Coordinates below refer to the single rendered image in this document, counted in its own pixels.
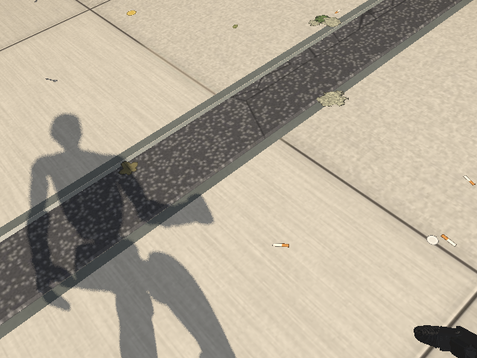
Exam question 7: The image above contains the robot right hand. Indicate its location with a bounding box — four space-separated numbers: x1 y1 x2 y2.
414 325 477 358

